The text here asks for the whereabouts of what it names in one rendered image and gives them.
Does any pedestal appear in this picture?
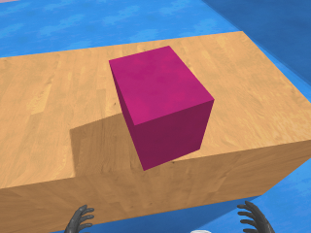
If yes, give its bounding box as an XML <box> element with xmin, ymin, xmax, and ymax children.
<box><xmin>0</xmin><ymin>31</ymin><xmax>311</xmax><ymax>233</ymax></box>

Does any robot right hand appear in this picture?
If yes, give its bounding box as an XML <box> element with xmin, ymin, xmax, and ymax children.
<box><xmin>237</xmin><ymin>200</ymin><xmax>275</xmax><ymax>233</ymax></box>

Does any carton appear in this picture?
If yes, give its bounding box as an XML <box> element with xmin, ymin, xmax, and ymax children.
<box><xmin>109</xmin><ymin>46</ymin><xmax>215</xmax><ymax>171</ymax></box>

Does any robot left hand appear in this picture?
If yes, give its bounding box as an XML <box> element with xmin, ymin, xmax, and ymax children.
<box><xmin>64</xmin><ymin>204</ymin><xmax>94</xmax><ymax>233</ymax></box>

